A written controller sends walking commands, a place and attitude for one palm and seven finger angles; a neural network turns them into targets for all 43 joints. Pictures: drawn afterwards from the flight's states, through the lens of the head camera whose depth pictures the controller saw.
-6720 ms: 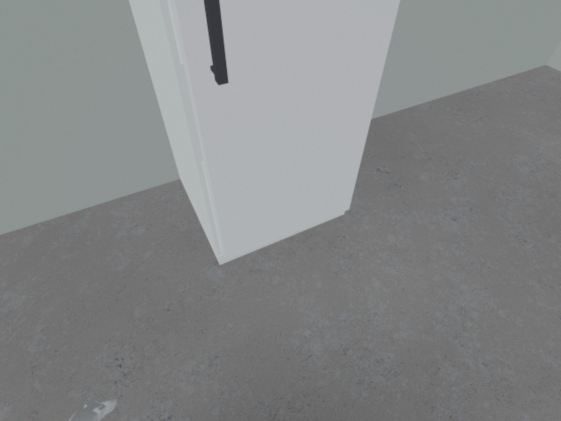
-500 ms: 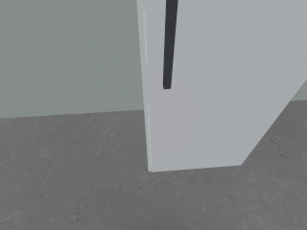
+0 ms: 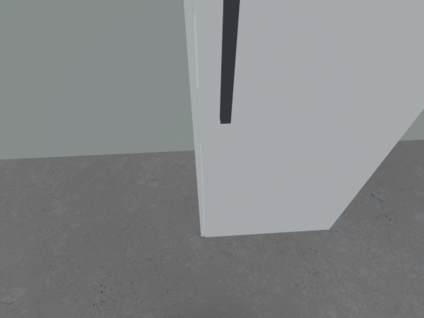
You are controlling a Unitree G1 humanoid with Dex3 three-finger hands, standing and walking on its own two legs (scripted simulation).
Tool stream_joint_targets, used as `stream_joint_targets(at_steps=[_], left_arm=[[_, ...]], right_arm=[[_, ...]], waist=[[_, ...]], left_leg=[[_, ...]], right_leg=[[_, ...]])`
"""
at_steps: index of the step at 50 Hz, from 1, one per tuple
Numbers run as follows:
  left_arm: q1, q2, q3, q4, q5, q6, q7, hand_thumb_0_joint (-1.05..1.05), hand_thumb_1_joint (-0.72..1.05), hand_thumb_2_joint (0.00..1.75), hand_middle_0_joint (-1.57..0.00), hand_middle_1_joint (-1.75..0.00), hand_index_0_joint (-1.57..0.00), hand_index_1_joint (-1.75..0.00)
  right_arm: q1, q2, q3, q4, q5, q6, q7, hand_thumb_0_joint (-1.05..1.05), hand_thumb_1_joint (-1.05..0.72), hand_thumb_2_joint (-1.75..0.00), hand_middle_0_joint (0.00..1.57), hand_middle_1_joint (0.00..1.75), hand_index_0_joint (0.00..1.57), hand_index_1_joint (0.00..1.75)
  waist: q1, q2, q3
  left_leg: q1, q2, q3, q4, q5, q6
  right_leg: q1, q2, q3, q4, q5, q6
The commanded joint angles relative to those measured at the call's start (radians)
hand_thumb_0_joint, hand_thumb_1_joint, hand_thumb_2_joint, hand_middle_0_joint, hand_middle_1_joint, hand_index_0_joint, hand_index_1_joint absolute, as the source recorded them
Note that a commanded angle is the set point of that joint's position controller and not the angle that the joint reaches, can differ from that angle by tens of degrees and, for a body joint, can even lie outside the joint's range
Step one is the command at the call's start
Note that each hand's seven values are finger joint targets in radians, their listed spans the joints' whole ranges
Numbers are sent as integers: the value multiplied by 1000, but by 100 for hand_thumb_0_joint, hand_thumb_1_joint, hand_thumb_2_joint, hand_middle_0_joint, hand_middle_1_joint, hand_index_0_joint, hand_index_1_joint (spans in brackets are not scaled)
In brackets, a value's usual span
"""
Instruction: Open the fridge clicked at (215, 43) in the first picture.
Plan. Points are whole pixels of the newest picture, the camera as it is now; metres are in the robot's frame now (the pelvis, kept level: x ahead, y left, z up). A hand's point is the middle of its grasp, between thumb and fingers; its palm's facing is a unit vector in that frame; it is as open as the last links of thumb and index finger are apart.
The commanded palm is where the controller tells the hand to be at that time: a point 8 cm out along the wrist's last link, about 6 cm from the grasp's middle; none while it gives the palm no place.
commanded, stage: shuffle to correct the standing spot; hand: left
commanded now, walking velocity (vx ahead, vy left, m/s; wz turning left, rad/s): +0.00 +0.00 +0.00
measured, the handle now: (227, 34) +0.54 +0.01 +0.27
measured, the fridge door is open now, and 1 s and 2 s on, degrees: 0 0 0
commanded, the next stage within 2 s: come to a stop and stand still in 1.08 s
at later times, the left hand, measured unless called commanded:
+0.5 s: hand out of the picture -0.01 +0.12 -0.19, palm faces +0.16 -0.97 -0.16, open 7.4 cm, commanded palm none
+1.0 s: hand out of the picture +0.14 +0.07 -0.18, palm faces +0.11 -0.96 -0.27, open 7.3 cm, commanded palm none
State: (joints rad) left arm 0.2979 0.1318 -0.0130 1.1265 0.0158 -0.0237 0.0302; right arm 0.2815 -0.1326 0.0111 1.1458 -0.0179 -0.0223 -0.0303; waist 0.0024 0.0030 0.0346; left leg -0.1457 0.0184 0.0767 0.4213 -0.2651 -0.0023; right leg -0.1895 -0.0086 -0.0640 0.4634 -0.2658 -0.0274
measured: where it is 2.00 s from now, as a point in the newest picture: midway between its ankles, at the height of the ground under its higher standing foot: outside the picture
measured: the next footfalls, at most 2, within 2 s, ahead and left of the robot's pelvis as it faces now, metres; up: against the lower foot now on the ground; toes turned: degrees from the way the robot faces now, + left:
left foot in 0.58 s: +0.09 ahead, +0.07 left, +0.00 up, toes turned +14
right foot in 0.96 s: +0.19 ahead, -0.25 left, +0.00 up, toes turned +1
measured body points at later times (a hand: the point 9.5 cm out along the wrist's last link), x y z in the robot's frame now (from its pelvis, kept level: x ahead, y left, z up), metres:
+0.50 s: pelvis +0.05 -0.04 -0.01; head +0.08 -0.02 +0.43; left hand -0.02 +0.17 -0.18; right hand +0.05 -0.25 -0.17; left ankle -0.01 +0.07 -0.71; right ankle -0.01 -0.10 -0.74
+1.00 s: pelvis +0.11 -0.14 -0.02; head +0.16 -0.15 +0.43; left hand +0.13 +0.12 -0.16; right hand +0.14 -0.37 -0.19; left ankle +0.05 +0.04 -0.72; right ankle +0.15 -0.25 -0.74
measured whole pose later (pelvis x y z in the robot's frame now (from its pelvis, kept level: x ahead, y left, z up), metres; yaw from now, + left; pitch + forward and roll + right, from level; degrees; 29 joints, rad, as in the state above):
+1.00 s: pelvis +0.11 -0.14 -0.02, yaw +7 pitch +2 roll +0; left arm 0.21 0.19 0.06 0.98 0.04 0.01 -0.01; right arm 0.26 -0.19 -0.07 1.05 -0.04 0.03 -0.03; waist -0.02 0.06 0.09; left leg -0.34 0.14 0.02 0.81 -0.52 -0.04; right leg -0.39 -0.06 -0.08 0.65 -0.28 0.00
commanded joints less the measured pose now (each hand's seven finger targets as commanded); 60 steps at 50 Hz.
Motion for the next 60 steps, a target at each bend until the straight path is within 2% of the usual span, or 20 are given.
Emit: stream_joint_targets(at_steps=[1, 7, 15, 17, 20, 23, 27, 28, 29, 30, 31, 34, 37, 42, 45, 46, 48, 49, 52, 60], left_arm=[[73, 97, 23, -28, -5, -8, 6, 0, 90, 90, -20, -30, -20, -30], [92, 82, 33, -29, 5, 10, -5, 0, 90, 90, -20, -30, -20, -30], [150, 69, 54, -51, 16, 17, -19, 0, 90, 90, -20, -30, -20, -30], [195, 92, 64, -41, 15, 15, -16, 0, 90, 90, -20, -30, -20, -30], [273, 124, 77, -31, 21, 15, -3, 0, 90, 90, -20, -30, -20, -30], [224, 104, 66, -38, 27, 9, 8, 0, 90, 90, -20, -30, -20, -30], [130, 89, 53, -59, 12, 20, 6, 0, 90, 90, -20, -30, -20, -30], [130, 63, 50, -70, 6, 19, 2, 0, 90, 90, -20, -30, -20, -30], [160, 17, 40, -85, -1, 18, -6, 0, 90, 90, -20, -30, -20, -30], [136, 66, 49, -109, 7, 24, -4, 0, 90, 90, -20, -30, -20, -30], [93, 85, 62, -121, 20, 34, -3, 0, 90, 90, -20, -30, -20, -30], [77, 56, 72, -118, 26, 47, -22, 0, 90, 90, -20, -30, -20, -30], [112, 25, 70, -109, 17, 68, -34, 0, 90, 90, -20, -30, -20, -30], [11, 39, 75, -154, 9, 64, -43, 0, 90, 90, -20, -30, -20, -30], [54, 78, 89, -153, 10, 45, -47, 0, 90, 90, -20, -30, -20, -30], [102, 124, 99, -141, 13, 35, -45, 0, 90, 90, -20, -30, -20, -30], [158, 282, 123, -140, 26, 35, -28, 0, 90, 90, -20, -30, -20, -30], [169, 259, 112, -154, 24, 41, -22, 0, 90, 90, -20, -30, -20, -30], [-16, 180, 101, -193, 26, 42, -12, 0, 90, 90, -20, -30, -20, -30], [12, 167, 87, -186, 10, 50, -4, 0, 90, 90, -20, -30, -20, -30]], right_arm=[[73, -77, -13, -20, 4, -12, -7, 0, -90, -90, 20, 30, 20, 30], [90, -82, -24, -20, -7, -3, -5, 0, -90, -90, 20, 30, 20, 30], [108, -105, -51, -40, -11, -3, -21, 0, -90, -90, 20, 30, 20, 30], [98, -77, -46, -52, -9, -6, -22, 0, -90, -90, 20, 30, 20, 30], [21, -36, -41, -96, -5, 0, -22, 0, -90, -90, 20, 30, 20, 30], [-11, -25, -44, -107, 0, 2, -9, 0, -90, -90, 20, 30, 20, 30], [145, -4, -42, -53, -6, -1, -11, 0, -90, -90, 20, 30, 20, 30], [249, -58, -53, -22, -13, -9, -23, 0, -90, -90, 20, 30, 20, 30], [305, -147, -72, -10, -18, -13, -34, 0, -90, -90, 20, 30, 20, 30], [311, -197, -76, -19, -15, -1, -37, 0, -90, -90, 20, 30, 20, 30], [250, -195, -77, -41, -15, 3, -35, 0, -90, -90, 20, 30, 20, 30], [88, -129, -58, -85, -15, -18, -39, 0, -90, -90, 20, 30, 20, 30], [37, -168, -69, -110, -17, -21, -35, 0, -90, -90, 20, 30, 20, 30], [32, -219, -104, -124, -28, 8, -18, 0, -90, -90, 20, 30, 20, 30], [15, -237, -121, -134, -27, 23, -13, 0, -90, -90, 20, 30, 20, 30], [30, -216, -122, -136, -22, 24, -8, 0, -90, -90, 20, 30, 20, 30], [26, -90, -92, -179, -6, 35, -7, 0, -90, -90, 20, 30, 20, 30], [-6, -88, -88, -198, -2, 46, -14, 0, -90, -90, 20, 30, 20, 30], [-10, -114, -94, -164, -2, 38, -8, 0, -90, -90, 20, 30, 20, 30], [38, -67, -59, -136, 3, 27, -20, 0, -90, -90, 20, 30, 20, 30]], waist=[[2, -11, 27], [-2, -5, 74], [12, 37, 97], [26, -59, 61], [65, -210, 52], [38, -82, 42], [-60, -48, -10], [-98, 40, -58], [-93, 271, -102], [-103, 199, -112], [-86, 92, -35], [-6, 117, 116], [21, 145, 48], [-13, 202, 48], [10, 177, -5], [28, 67, -35], [68, -441, -122], [85, -314, -127], [13, -294, -76], [-15, -95, -106]], left_leg=[[-40, 86, -76, -69, 141, 27], [-93, 109, -122, -73, -65, 57], [-179, 158, -181, -22, 34, 97], [-249, 86, -80, 114, 60, 69], [-415, 17, 14, 468, -292, 37], [-409, 43, 0, 532, -317, 41], [-45, 20, 62, 110, 54, 37], [117, 121, -62, 12, 239, 70], [224, 395, -410, -44, 519, 190], [208, 520, -539, -78, 610, 296], [78, 500, -446, -105, 481, 294], [-123, 392, -287, -140, 449, 211], [-123, 304, -109, -123, 420, 157], [-122, 278, -80, -92, 233, 124], [-154, 246, -67, 43, 162, 63], [-205, 194, -31, 139, 55, 28], [-408, -6, 35, 604, -450, -14], [-391, 11, -37, 716, -440, 6], [-402, 48, -29, 821, -290, 5], [-126, 15, 38, 159, -73, -2]], right_leg=[[-1, -105, 111, -91, 182, -18], [-60, -75, 60, -53, -103, -21], [-35, -65, 12, 23, -13, -23], [71, -116, 77, -27, 63, -51], [166, -282, 231, -132, 390, -179], [154, -280, 152, -89, 570, -236], [-24, -148, 0, 83, 483, -123], [-120, -102, -28, 270, 345, -71], [-315, -15, -75, 504, -156, -8], [-375, -7, 31, 671, -343, -11], [-380, -34, 86, 730, -309, -11], [-391, -70, 98, 758, -148, 21], [-308, -68, 60, 637, -78, 43], [-228, -43, -37, 309, -82, 63], [-71, -4, -74, 77, 34, 56], [28, -34, -36, -13, 98, 53], [126, -334, 306, -136, 393, -79], [68, -354, 301, -151, 364, -148], [0, -237, 163, -104, 326, -164], [24, -191, 143, -15, 506, -166]])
